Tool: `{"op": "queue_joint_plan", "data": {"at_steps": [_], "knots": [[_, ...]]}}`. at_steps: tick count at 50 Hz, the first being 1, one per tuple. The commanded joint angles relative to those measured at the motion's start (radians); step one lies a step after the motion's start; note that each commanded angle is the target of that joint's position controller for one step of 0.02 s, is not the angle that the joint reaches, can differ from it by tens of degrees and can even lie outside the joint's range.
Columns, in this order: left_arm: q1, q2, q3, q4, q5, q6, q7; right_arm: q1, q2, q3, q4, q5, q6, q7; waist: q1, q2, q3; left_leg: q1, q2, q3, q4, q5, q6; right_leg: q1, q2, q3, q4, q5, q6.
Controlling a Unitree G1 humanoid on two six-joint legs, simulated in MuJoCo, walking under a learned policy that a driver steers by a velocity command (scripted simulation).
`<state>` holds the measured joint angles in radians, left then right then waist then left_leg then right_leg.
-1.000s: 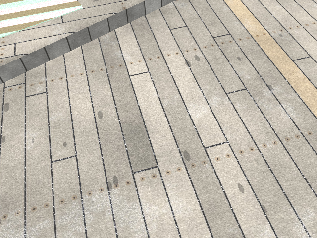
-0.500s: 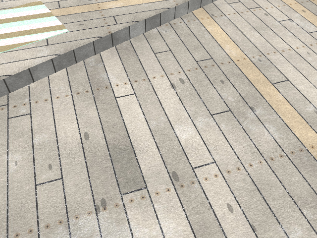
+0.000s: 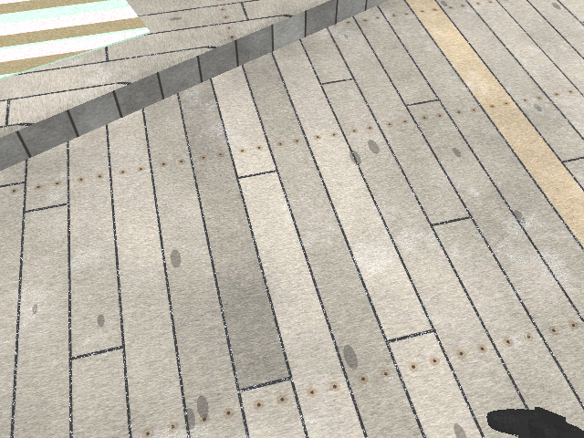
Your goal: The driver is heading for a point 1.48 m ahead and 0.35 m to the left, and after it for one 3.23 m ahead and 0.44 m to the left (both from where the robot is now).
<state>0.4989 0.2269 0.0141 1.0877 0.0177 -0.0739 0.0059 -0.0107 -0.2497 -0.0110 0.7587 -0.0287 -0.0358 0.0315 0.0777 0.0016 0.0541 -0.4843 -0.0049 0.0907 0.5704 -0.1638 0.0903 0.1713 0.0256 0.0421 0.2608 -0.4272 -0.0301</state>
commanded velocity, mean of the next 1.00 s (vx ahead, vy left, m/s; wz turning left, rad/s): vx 0.49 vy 0.00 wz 0.00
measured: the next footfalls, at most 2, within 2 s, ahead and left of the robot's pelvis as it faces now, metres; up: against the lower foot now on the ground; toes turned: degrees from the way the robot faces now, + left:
left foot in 0.02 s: +0.17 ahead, +0.09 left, +0.00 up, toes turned +4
right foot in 0.56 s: +0.48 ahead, -0.08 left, +0.00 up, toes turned -4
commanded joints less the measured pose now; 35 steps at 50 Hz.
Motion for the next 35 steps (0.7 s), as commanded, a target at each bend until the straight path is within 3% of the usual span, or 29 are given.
{"op": "queue_joint_plan", "data": {"at_steps": [1, 2, 3, 4, 5, 7, 9, 11, 14, 17, 21, 24, 26, 27, 28, 29, 30, 31, 32, 33, 35], "knots": [[-0.025, 0.137, 0.019, -0.06, -0.002, -0.007, 0.003, 0.469, -0.214, -0.076, 0.092, -0.024, -0.021, -0.037, -0.249, 0.024, -0.22, 0.669, 0.156, -0.216, -0.098, -0.179, 0.082, -0.408, -0.122, -0.028, 0.63, 0.693, -0.074], [0.085, 0.013, -0.001, -0.074, -0.016, -0.005, -0.002, 0.497, -0.301, -0.09, 0.098, -0.033, -0.021, -0.033, -0.176, 0.253, -0.326, 0.828, 0.434, -0.737, -0.253, -0.309, 0.196, -0.697, 0.061, -0.045, 0.977, -0.08, -0.038], [0.015, 0.132, 0.029, -0.072, 0.007, -0.003, -0.003, 0.426, -0.249, -0.087, 0.102, 0.013, -0.012, -0.025, -0.166, 0.137, -0.245, 0.705, 0.4, -0.825, -0.349, -0.42, 0.207, -0.777, 0.023, 0.054, 1.058, -0.044, -0.063], [-0.073, 0.149, 0.038, -0.101, 0.008, -0.006, -0.01, 0.305, -0.178, -0.07, 0.084, 0.02, -0.015, -0.023, -0.119, 0.089, -0.088, 0.558, 0.366, -0.648, -0.356, -0.407, 0.185, -0.807, -0.04, 0.036, 1.04, 0.063, -0.075], [-0.122, 0.126, 0.032, -0.111, 0.006, -0.012, -0.015, 0.257, -0.122, -0.057, 0.082, 0.016, -0.027, -0.016, -0.104, 0.041, -0.028, 0.443, 0.315, -0.525, -0.386, -0.262, 0.168, -0.776, -0.074, 0.025, 0.987, 0.129, -0.076], [-0.11, 0.087, 0.028, -0.102, 0.016, 0.006, -0.025, 0.253, -0.074, -0.041, 0.109, 0.013, -0.044, -0.019, -0.052, 0.05, -0.007, 0.327, 0.233, -0.359, -0.415, -0.061, 0.122, -0.678, -0.11, 0.014, 0.906, 0.162, -0.062], [-0.117, 0.065, 0.027, -0.105, 0.02, 0.022, -0.033, 0.314, -0.063, -0.037, 0.143, 0.013, -0.063, -0.017, -0.041, 0.051, -0.009, 0.314, 0.225, -0.296, -0.42, 0.112, 0.131, -0.665, -0.11, -0.005, 0.871, 0.166, -0.048], [-0.189, 0.058, 0.026, -0.129, 0.021, 0.032, -0.039, 0.347, -0.08, -0.041, 0.166, 0.018, -0.069, -0.02, -0.041, 0.053, 0.012, 0.316, 0.212, -0.25, -0.457, 0.091, 0.137, -0.731, -0.124, -0.028, 0.811, 0.22, -0.03], [-0.344, 0.056, 0.024, -0.184, 0.021, 0.035, -0.045, 0.414, -0.075, -0.036, 0.195, 0.022, -0.068, -0.022, -0.071, 0.04, 0.054, 0.353, 0.188, -0.198, -0.479, 0.156, 0.127, -0.826, -0.132, -0.06, 0.664, 0.336, -0.004], [-0.464, 0.033, 0.012, -0.225, 0.013, 0.028, -0.048, 0.459, -0.074, -0.032, 0.217, 0.023, -0.069, -0.025, -0.099, 0.044, 0.058, 0.372, 0.163, -0.145, -0.466, 0.269, 0.104, -0.79, -0.105, -0.098, 0.484, 0.438, 0.004], [-0.567, 0.039, 0.007, -0.267, 0.009, 0.026, -0.044, 0.53, -0.079, -0.03, 0.252, 0.015, -0.066, -0.035, -0.131, 0.051, 0.06, 0.491, 0.192, -0.135, -0.432, 0.399, 0.097, -0.777, -0.075, -0.122, 0.36, 0.453, -0.015], [-0.568, 0.057, 0.015, -0.282, 0.009, 0.017, -0.038, 0.527, -0.09, -0.032, 0.267, 0.005, -0.058, -0.045, -0.114, 0.059, 0.051, 0.592, 0.222, -0.13, -0.353, 0.579, 0.092, -0.739, -0.048, -0.127, 0.302, 0.352, -0.053], [-0.431, 0.082, 0.031, -0.243, 0.01, 0.007, -0.025, 0.502, -0.107, -0.036, 0.27, 0.002, -0.054, -0.049, -0.052, 0.077, -0.025, 0.611, 0.216, -0.109, -0.175, 0.845, 0.069, -0.556, 0.012, -0.147, 0.259, 0.267, -0.09], [-0.27, 0.102, 0.044, -0.191, 0.014, -0.003, -0.015, 0.487, -0.109, -0.035, 0.269, 0.006, -0.049, -0.047, 0.016, 0.06, -0.107, 0.566, 0.187, -0.08, 0.004, 0.846, 0.051, -0.365, 0.029, -0.154, 0.193, 0.303, -0.117], [-0.095, 0.164, 0.065, -0.15, 0.037, -0.01, -0.002, 0.476, -0.091, -0.027, 0.244, 0.016, -0.052, -0.044, 0.08, 0.02, -0.215, 0.37, 0.155, -0.06, 0.256, 0.587, 0.035, -0.096, -0.12, 0.004, 0.19, 0.254, -0.168], [0.003, 0.269, 0.097, -0.138, 0.054, -0.004, 0.003, 0.595, 0.021, -0.005, 0.22, 0.06, -0.052, -0.03, 0.044, -0.212, -0.377, -0.018, -0.024, 0.004, 0.687, -0.093, -0.021, 0.23, -0.444, 0.513, 0.137, 0.178, -0.332], [-0.06, 0.215, 0.088, -0.142, 0.012, 0.009, -0.008, 0.534, -0.089, -0.036, 0.233, 0.03, -0.049, -0.039, 0.039, -0.072, -0.35, -0.119, -0.045, -0.133, 0.794, -0.328, -0.002, 0.157, -0.435, 0.637, 0.039, 0.16, -0.327], [-0.179, 0.177, 0.077, -0.156, -0.005, 0.009, -0.011, 0.44, -0.089, -0.043, 0.196, 0.024, -0.053, -0.038, -0.009, -0.06, -0.173, -0.167, 0.014, -0.152, 0.771, -0.239, 0.007, 0.0, -0.391, 0.449, 0.012, 0.174, -0.289], [-0.237, 0.116, 0.063, -0.162, -0.002, 0.0, -0.015, 0.394, -0.073, -0.04, 0.186, 0.022, -0.059, -0.035, -0.033, -0.023, -0.096, -0.143, 0.049, -0.15, 0.713, -0.175, 0.008, -0.127, -0.349, 0.345, -0.028, 0.259, -0.259], [-0.255, 0.084, 0.054, -0.154, 0.0, -0.008, -0.014, 0.38, -0.058, -0.043, 0.189, 0.014, -0.051, -0.032, -0.063, -0.022, -0.043, -0.101, 0.074, -0.149, 0.656, -0.151, 0.004, -0.222, -0.302, 0.258, -0.053, 0.329, -0.222], [-0.229, 0.043, 0.04, -0.124, -0.001, -0.024, -0.011, 0.411, -0.021, -0.04, 0.2, -0.009, -0.023, -0.02, -0.104, -0.041, -0.017, -0.012, 0.091, -0.138, 0.592, -0.13, -0.015, -0.331, -0.248, 0.155, -0.082, 0.452, -0.184]]}}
